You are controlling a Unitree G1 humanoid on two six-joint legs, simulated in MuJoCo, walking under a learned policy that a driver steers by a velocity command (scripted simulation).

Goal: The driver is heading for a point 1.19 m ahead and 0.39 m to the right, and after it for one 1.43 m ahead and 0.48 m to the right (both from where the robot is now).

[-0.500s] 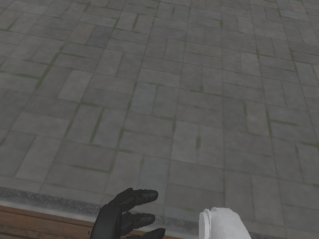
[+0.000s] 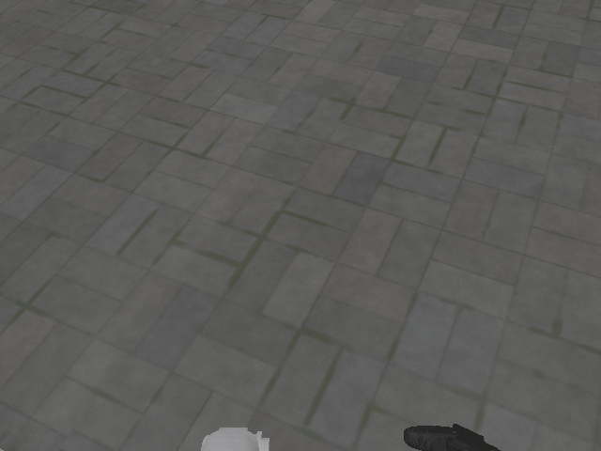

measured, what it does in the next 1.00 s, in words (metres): climbs, turning right: left foot 0.16 m higher, then right foot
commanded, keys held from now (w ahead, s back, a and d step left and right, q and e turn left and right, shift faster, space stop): w+e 1.00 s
